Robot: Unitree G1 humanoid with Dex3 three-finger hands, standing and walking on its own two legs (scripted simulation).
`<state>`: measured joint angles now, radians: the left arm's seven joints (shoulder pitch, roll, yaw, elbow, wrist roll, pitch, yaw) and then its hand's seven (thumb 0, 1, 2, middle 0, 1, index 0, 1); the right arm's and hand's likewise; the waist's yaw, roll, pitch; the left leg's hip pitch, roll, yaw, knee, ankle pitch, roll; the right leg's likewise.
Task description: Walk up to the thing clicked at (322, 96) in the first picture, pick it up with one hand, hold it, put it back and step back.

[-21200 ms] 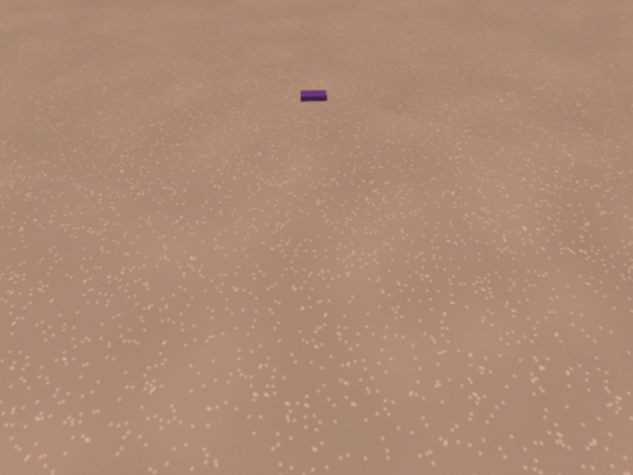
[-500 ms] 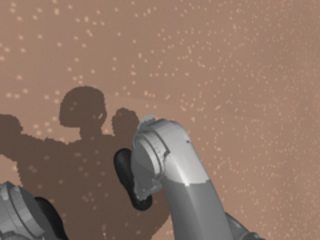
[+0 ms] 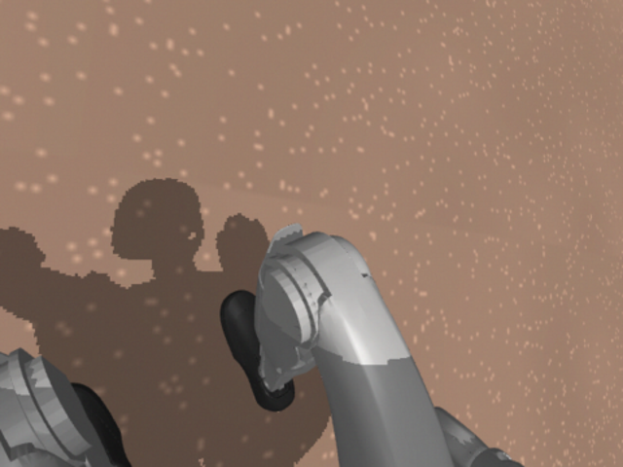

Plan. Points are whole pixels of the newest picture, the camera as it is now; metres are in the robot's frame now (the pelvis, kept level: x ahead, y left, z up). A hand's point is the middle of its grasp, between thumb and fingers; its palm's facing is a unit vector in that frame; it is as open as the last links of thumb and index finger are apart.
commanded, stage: close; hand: left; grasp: from above
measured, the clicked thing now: out of the picture +0.48 +0.35 -0.29
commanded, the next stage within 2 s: settle in 0.28 s
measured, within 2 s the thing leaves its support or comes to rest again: leaves its support in 0.66 s
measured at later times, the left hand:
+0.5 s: hand out of the picture +0.47 +0.34 -0.26, palm faces -0.43 -0.16 -0.89, open 9.9 cm
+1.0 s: hand out of the picture +0.47 +0.37 -0.19, palm faces -0.41 -0.13 -0.90, open 9.8 cm
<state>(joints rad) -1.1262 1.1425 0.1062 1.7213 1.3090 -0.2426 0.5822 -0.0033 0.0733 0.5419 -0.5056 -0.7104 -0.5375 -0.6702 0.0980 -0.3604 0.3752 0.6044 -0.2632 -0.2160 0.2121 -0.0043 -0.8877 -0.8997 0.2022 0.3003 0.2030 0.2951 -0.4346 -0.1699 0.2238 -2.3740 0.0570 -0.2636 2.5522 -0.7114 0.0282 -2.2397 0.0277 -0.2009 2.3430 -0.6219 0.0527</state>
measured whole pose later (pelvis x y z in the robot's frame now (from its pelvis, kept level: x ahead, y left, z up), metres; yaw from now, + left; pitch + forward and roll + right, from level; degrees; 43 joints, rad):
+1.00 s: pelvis +0.00 +0.00 +0.01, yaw +2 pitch +32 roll -15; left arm -1.02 0.98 0.12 1.41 1.24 -0.15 0.34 0.01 0.08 0.36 -0.70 -0.46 -0.74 -0.43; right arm 0.17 -0.36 0.21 0.61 -0.19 -0.13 0.22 0.00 -0.90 -0.90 0.20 0.30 0.20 0.30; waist -0.34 -0.06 0.09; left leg -2.37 0.04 -0.22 2.49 -0.71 0.02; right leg -2.24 0.00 -0.17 2.32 -0.65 0.04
